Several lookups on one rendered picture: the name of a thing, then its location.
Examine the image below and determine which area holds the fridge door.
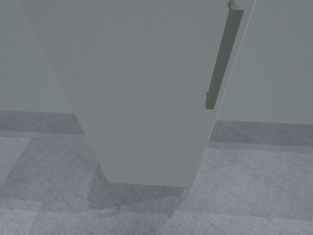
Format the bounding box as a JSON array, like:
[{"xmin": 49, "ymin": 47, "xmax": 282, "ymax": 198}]
[{"xmin": 20, "ymin": 0, "xmax": 255, "ymax": 188}]

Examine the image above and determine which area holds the handle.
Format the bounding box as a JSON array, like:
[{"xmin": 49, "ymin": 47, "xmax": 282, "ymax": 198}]
[{"xmin": 205, "ymin": 0, "xmax": 244, "ymax": 110}]

